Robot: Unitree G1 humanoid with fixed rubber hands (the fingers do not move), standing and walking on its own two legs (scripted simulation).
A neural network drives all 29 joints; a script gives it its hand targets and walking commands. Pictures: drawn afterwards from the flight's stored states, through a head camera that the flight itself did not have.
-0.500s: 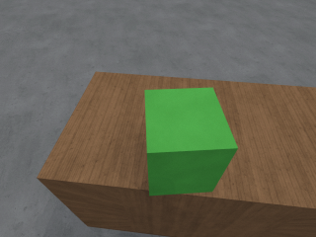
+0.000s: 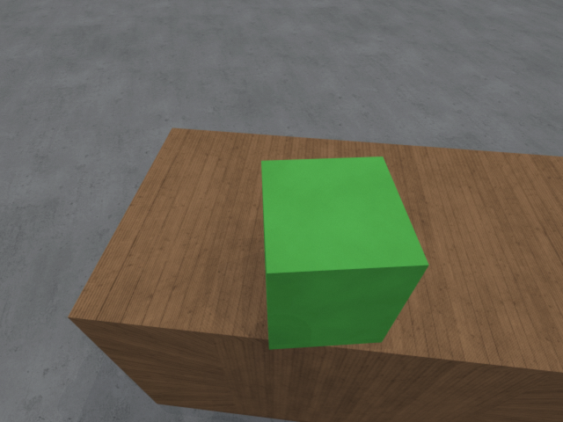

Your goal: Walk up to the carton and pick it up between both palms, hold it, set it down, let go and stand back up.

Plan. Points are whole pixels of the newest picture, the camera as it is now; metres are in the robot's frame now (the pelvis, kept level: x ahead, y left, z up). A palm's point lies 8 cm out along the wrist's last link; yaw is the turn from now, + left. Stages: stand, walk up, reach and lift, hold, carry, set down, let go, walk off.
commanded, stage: walk up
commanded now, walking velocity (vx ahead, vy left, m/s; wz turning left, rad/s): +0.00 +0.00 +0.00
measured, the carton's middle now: (324, 255) +0.39 -0.05 -0.01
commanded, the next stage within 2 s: none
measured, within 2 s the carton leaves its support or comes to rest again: neither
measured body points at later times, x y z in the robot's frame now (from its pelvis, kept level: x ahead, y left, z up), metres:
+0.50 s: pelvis +0.00 +0.01 +0.00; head +0.01 +0.01 +0.45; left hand -0.03 +0.20 -0.17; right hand -0.04 -0.18 -0.16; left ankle -0.04 +0.10 -0.74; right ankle -0.01 -0.12 -0.74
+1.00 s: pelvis +0.00 +0.03 +0.00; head +0.01 +0.03 +0.45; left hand -0.03 +0.22 -0.17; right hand -0.03 -0.17 -0.16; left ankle -0.04 +0.10 -0.74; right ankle -0.01 -0.12 -0.74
